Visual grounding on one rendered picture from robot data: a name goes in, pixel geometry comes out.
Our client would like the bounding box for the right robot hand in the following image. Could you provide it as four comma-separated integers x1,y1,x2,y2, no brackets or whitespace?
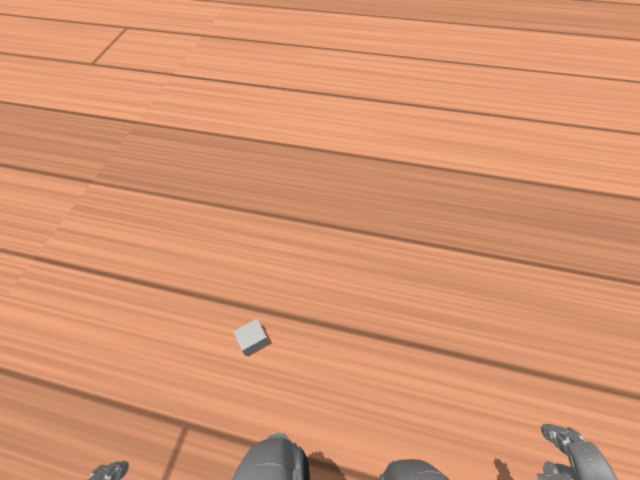
537,424,618,480

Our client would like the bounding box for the left robot hand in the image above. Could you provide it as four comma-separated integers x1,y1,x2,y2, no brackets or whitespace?
89,461,129,480

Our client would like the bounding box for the small box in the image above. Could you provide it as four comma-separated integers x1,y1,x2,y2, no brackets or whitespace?
233,319,269,356

